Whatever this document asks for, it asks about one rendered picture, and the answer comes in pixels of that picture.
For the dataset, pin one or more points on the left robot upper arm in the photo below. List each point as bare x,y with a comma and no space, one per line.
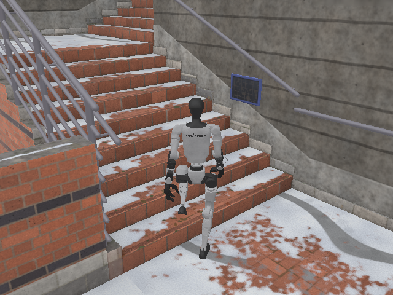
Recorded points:
177,130

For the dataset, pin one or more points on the robot left hand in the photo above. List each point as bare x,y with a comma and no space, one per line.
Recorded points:
168,192

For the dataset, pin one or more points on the robot left forearm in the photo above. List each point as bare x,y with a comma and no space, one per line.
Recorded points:
170,169

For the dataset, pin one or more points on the robot right foot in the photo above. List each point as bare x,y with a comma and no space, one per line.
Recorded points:
203,254

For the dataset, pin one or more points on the robot right forearm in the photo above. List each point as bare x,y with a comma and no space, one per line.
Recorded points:
219,162

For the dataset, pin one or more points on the right robot upper arm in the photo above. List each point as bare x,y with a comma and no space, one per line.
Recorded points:
217,140

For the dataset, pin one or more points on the robot right thigh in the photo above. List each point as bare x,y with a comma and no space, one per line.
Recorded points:
210,193

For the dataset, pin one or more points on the robot right hand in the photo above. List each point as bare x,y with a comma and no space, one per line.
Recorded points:
221,172

